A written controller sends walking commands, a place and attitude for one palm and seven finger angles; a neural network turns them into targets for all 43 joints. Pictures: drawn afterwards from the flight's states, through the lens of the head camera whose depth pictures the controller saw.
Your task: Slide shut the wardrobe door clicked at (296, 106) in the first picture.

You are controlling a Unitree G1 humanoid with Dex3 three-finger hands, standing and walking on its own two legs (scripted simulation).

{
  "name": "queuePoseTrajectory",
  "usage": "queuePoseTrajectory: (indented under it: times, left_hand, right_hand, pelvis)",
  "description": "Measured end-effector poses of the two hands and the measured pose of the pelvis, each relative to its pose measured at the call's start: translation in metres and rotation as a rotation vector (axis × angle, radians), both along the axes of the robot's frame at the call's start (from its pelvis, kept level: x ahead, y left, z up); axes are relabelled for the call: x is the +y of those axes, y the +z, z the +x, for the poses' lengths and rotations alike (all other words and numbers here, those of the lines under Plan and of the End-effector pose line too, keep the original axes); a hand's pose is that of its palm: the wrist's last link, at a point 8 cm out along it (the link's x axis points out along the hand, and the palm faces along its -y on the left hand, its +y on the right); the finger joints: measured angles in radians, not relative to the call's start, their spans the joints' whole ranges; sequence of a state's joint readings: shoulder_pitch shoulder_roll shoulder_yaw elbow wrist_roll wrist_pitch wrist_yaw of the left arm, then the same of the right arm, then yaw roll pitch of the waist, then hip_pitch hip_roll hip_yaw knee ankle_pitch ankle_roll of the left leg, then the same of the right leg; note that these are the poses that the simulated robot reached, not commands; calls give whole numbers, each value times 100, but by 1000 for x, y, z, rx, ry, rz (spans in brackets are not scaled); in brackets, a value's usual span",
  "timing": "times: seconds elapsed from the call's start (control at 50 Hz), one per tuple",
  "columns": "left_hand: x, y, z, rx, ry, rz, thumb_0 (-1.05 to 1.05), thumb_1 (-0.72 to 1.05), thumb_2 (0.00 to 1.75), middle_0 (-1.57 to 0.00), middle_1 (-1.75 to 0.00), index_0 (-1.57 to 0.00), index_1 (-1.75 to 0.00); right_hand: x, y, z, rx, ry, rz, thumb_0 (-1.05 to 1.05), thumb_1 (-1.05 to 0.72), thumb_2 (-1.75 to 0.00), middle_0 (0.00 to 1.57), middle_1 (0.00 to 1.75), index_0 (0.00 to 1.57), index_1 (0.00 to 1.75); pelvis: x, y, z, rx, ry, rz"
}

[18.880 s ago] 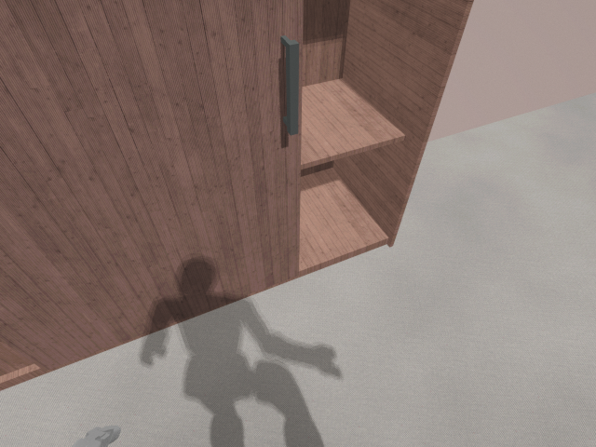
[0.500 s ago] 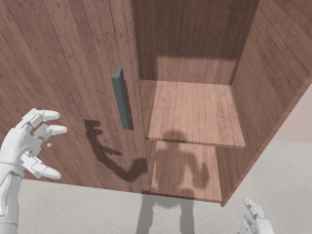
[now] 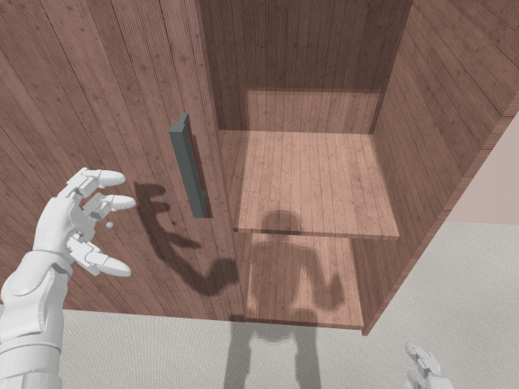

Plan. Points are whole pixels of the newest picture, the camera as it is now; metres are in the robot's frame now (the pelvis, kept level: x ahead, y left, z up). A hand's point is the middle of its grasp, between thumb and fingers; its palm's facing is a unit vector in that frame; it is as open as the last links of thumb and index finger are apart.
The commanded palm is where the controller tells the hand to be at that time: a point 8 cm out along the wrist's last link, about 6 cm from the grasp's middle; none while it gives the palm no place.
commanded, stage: move the hooked fingers beside the handle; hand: left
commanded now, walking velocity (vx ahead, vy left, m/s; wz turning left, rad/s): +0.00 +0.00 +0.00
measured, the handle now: (192, 169) +0.46 +0.14 +0.10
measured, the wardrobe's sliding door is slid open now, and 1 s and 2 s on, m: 0.44 0.44 0.44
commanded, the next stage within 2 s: feel for the door with the fingertips in 1.82 s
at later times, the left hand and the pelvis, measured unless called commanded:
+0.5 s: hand (128, 207) +0.35 +0.22 +0.11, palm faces +0.00 -1.00 -0.04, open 13.9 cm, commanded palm +0.33 +0.27 +0.11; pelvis +0.00 +0.00 +0.00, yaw +0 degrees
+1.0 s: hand (151, 187) +0.40 +0.20 +0.11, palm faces -0.02 -1.00 -0.02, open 13.9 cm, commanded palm +0.38 +0.25 +0.10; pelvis +0.00 +0.00 +0.00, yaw -1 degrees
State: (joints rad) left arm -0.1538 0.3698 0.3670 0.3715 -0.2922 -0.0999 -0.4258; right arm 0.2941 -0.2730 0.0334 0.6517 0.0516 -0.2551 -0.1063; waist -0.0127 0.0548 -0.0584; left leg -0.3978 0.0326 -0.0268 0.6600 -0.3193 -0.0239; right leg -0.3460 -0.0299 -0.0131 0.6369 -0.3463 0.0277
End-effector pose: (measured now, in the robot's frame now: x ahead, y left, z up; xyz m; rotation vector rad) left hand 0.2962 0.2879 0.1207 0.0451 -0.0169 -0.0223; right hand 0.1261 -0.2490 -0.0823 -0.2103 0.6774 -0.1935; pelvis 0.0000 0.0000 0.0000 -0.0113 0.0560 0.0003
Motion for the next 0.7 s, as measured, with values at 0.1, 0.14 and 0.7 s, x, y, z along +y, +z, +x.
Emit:
queuePoseTrajectory:
  times: [0.1, 0.14, 0.7]
  left_hand:
    - [0, -3, 6, 9, 25, 3, -1, -50, 30, -30, -120, -31, -120]
    - [1, -2, 9, 4, 35, 4, -1, -50, 30, -30, -120, -31, -120]
    - [-12, -7, 54, 27, 6, -17, -1, -50, 30, -30, -120, -31, -120]
  right_hand:
    - [-1, 0, 0, 10, -6, 1, 1, -90, -90, 20, 30, 20, 30]
    - [-1, -1, 0, 17, -6, 0, 1, -90, -90, 20, 30, 20, 30]
    - [-8, -13, -26, 141, -38, -4, 1, -90, -90, 20, 30, 20, 30]
  pelvis:
    - [-1, 0, 1, 3, -3, 2]
    - [-2, 0, 1, 3, -2, 2]
    - [-1, -3, -2, 30, -3, -2]
